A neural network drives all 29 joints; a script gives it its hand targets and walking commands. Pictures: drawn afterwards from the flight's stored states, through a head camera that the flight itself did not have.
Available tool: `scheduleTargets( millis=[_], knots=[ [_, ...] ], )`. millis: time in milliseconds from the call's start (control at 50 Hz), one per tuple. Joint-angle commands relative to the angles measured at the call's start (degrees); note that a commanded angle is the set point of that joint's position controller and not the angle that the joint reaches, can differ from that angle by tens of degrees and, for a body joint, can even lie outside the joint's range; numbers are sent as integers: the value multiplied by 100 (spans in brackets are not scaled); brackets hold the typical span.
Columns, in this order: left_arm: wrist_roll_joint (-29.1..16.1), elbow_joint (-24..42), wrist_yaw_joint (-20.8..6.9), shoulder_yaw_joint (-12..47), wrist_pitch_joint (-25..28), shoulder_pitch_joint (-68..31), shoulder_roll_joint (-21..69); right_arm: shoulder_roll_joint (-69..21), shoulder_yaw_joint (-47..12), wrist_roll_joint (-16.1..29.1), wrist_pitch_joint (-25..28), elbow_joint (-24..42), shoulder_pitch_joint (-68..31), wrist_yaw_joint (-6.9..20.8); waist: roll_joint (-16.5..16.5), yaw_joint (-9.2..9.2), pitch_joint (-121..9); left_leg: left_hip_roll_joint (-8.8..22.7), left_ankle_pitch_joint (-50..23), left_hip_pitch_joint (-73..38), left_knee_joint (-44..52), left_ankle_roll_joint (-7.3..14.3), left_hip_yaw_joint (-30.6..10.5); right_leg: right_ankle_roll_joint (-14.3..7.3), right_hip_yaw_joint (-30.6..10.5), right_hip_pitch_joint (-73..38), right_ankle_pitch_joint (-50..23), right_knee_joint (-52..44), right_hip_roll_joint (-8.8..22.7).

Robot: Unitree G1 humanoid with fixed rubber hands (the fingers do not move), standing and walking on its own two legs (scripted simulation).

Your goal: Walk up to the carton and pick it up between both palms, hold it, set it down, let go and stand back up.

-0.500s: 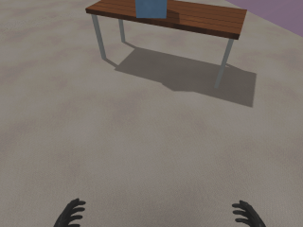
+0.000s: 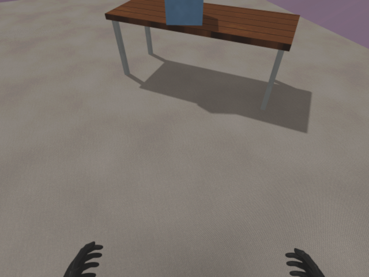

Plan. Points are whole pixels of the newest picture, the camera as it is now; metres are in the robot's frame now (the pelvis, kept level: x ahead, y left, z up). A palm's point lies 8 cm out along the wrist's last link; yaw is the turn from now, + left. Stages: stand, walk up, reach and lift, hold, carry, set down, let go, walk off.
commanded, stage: stand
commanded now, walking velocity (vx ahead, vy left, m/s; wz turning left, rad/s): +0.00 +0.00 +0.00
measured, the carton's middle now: out of the picture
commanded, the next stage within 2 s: walk up in 0.72 s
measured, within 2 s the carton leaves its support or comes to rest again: neither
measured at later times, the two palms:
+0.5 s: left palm out of the picture +0.15 +0.26 -0.07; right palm out of the picture +0.12 -0.26 -0.09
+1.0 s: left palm out of the picture +0.14 +0.27 -0.06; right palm out of the picture +0.11 -0.27 -0.09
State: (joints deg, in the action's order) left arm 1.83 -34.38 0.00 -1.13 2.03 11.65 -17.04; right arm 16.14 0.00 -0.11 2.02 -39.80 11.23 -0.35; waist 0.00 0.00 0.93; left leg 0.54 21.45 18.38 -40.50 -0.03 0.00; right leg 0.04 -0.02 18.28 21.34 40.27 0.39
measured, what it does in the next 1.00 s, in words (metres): stands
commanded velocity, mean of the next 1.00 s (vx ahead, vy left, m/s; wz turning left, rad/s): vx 0.00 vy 0.00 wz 0.00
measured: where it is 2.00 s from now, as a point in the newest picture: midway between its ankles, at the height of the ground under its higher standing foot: (209, 268)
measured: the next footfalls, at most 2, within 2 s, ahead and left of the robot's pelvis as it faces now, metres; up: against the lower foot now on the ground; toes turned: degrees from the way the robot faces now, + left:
right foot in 1.26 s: +0.18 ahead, -0.19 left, +0.00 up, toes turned -9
left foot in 1.96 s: +0.53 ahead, +0.00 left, +0.00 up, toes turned -9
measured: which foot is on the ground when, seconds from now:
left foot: down 0.00-1.00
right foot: down 0.00-0.96, up 0.98-1.00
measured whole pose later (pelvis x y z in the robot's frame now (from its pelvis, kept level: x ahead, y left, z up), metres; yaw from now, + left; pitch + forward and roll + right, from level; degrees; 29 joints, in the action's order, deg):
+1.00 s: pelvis -0.01 +0.00 +0.00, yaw +0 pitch -1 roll +0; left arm 1.7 -35.1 -1.0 -1.3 2.6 13.9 -19.4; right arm 18.3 0.0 -0.7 3.2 -43.6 13.2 2.5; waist 0.4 0.1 -1.7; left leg 0.5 27.1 18.3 -40.3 1.8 0.0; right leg -2.1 0.5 20.2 25.6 43.4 0.3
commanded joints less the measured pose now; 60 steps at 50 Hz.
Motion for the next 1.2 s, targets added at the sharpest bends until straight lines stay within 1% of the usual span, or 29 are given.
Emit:
scheduleTargets(
  millis=[0,600,880,900,920,940,960,980,1000,1020,1040,1060,1080,1100,1120,1140,1160,1180],
  knots=[
    [-79,27,40,-465,177,-259,-1260,1413,496,-134,192,316,-363,-11,101,-35,-438,433,-1450,-41,626,448,-554,-455,-381,-263,-1347,-563,459],
    [-85,-111,29,-447,169,-249,-1305,1461,478,-117,193,39,-420,5,113,-40,-245,448,-1064,30,881,433,-665,-442,-457,-226,-960,-795,474],
    [-96,-165,30,-440,167,-239,-1319,1475,467,-106,192,-66,-441,11,109,-43,-208,454,-1020,28,943,426,-695,-434,-488,-230,-926,-858,480],
    [-106,-184,-110,-647,255,453,-2078,2278,840,-365,307,131,-61,284,585,24,-721,715,2315,-393,867,688,-1083,-802,-1215,481,2003,-554,559],
    [-133,-161,-169,-653,288,163,-2076,2435,886,-409,323,92,66,362,712,241,-207,795,3688,-801,1602,891,-1691,-557,-857,1759,2384,-425,204],
    [-154,-36,-212,-597,292,-332,-1828,2473,937,-389,319,0,338,392,1170,495,192,1314,4199,-1302,2457,1158,-2199,-316,29,2739,1531,221,-98],
    [-129,35,-240,-560,313,-558,-1745,2571,1008,-366,334,-32,457,400,1855,587,454,2114,3985,-1413,2933,1539,-2960,-363,283,3232,851,1372,8],
    [-138,75,-250,-524,385,-542,-1828,2519,1018,-334,383,21,583,387,1486,604,556,2287,3149,-1779,2879,1782,-3050,-364,-5,3528,714,1417,242],
    [-134,24,-273,-475,465,-449,-1845,2465,1016,-318,413,14,722,373,1172,638,361,2251,2195,-2177,2599,1820,-2778,-326,-106,3454,631,1243,363],
    [-154,16,-291,-436,536,-424,-1795,2406,1013,-317,430,-38,836,371,879,651,17,2033,1630,-2402,2481,1754,-2499,-275,-130,3282,572,1158,358],
    [-176,17,-325,-407,567,-403,-1724,2386,978,-309,426,-48,856,369,806,636,-188,1835,1227,-2408,2375,1653,-2119,-198,-34,2964,513,852,377],
    [-189,-30,-378,-413,560,-340,-1700,2388,944,-302,407,-6,761,390,850,589,-309,1607,1112,-2145,2341,1521,-1727,-115,152,2539,354,645,315],
    [-210,-70,-425,-447,523,-174,-1709,2423,922,-299,389,82,505,424,1060,447,-360,1441,1175,-1681,2378,1392,-1344,-75,311,2055,162,521,271],
    [-238,-114,-460,-484,477,52,-1746,2447,904,-284,368,202,194,453,1275,276,-356,1307,1340,-1137,2502,1249,-1046,-63,454,1534,-173,417,239],
    [-260,-188,-480,-531,431,300,-1790,2499,897,-262,349,296,-116,476,1464,104,-303,1241,1578,-522,2619,1134,-808,-64,541,961,-574,369,264],
    [-276,-290,-480,-584,391,594,-1842,2537,887,-246,332,383,-418,492,1571,-81,-210,1171,1803,62,2627,1032,-595,-63,655,389,-881,320,274],
    [-284,-430,-458,-641,366,971,-1884,2547,877,-244,315,453,-685,498,1522,-308,-117,1100,2036,543,2447,942,-420,-53,829,-181,-1163,230,251],
    [-279,-594,-414,-704,355,1381,-1932,2506,856,-249,295,495,-891,496,1306,-556,-44,997,2204,938,2070,843,-264,-50,966,-735,-1319,93,213]
  ],
)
